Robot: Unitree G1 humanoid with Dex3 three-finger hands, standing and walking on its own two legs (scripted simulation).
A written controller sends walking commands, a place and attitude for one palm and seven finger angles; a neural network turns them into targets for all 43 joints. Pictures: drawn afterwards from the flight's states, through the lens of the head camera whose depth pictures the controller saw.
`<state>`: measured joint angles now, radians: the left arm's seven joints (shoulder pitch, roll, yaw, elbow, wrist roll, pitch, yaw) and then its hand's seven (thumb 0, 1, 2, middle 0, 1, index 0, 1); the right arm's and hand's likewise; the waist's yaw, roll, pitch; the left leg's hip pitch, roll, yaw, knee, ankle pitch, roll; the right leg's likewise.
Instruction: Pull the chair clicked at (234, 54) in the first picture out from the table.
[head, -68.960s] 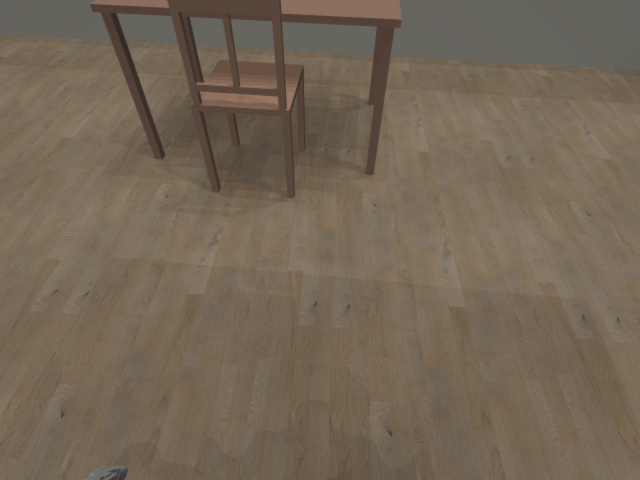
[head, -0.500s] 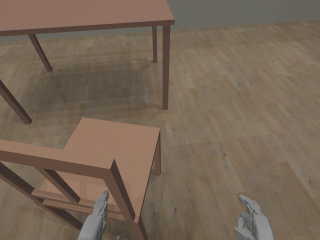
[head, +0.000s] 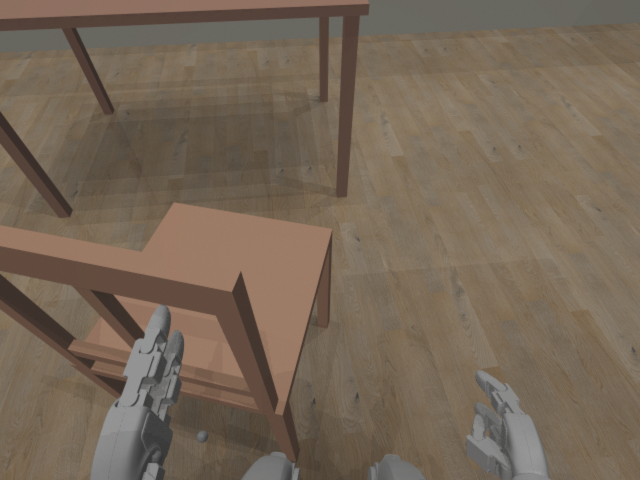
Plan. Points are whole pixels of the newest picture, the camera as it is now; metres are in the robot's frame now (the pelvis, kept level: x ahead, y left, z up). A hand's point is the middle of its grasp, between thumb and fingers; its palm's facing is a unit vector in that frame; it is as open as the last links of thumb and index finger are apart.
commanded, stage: draw the hand back to the body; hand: left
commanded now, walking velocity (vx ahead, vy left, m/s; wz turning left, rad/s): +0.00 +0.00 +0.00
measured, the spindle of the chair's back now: (127, 329) +0.30 +0.28 -0.01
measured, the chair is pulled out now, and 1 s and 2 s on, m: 0.67 0.67 0.67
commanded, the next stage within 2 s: step back with the hand held close in 1.30 s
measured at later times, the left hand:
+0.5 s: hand (93, 391) +0.17 +0.20 +0.16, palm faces +0.24 -0.89 -0.38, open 15.2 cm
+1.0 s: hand out of the picture +0.23 +0.26 +0.27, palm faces +0.50 -0.76 -0.42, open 8.5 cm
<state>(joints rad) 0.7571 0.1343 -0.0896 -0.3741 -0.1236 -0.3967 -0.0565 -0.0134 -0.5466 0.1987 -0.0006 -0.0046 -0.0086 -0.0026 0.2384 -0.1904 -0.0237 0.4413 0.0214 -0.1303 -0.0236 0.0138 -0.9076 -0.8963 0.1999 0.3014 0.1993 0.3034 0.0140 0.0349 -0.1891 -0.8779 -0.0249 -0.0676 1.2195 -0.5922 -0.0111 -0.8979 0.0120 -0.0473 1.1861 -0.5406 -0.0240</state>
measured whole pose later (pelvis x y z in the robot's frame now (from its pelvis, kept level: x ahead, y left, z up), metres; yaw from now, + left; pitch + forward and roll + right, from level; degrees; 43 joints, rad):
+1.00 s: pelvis +0.04 +0.00 +0.10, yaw +0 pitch -2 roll +0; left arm 0.48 0.36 0.36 -0.40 -0.08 -0.10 0.15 0.01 0.71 0.81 -0.18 -0.27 -0.19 -0.26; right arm 0.21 -0.22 0.01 0.62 0.03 -0.14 -0.08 0.01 -0.91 -0.90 0.20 0.30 0.20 0.30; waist 0.06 0.09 -0.02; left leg -0.13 -0.01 -0.06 0.50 -0.33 -0.01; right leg -0.16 0.02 -0.02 0.50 -0.30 -0.02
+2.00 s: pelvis -0.02 +0.01 +0.09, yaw -1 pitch +1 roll -1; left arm 0.58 0.41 0.41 -0.51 -0.04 -0.16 0.17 0.01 0.88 0.90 -0.21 -0.31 -0.22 -0.30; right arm 0.19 -0.22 -0.01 0.57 0.01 -0.02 -0.08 0.01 -0.91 -0.90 0.20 0.30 0.20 0.30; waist 0.01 0.02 0.02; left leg -0.31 -0.01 -0.03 0.54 -0.25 0.01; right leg -0.32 0.02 -0.01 0.49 -0.18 0.00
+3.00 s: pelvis -0.10 +0.00 +0.09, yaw +2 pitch +3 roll -1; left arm 0.59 0.47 0.44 -0.57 -0.03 -0.24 0.16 0.01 0.88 0.90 -0.21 -0.31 -0.22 -0.30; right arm 0.15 -0.19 -0.03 0.63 -0.01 -0.04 -0.08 0.01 -0.91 -0.90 0.20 0.30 0.20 0.30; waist -0.02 -0.03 -0.01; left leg -0.37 -0.01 -0.03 0.55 -0.21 -0.01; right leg -0.37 0.04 0.01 0.55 -0.23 -0.01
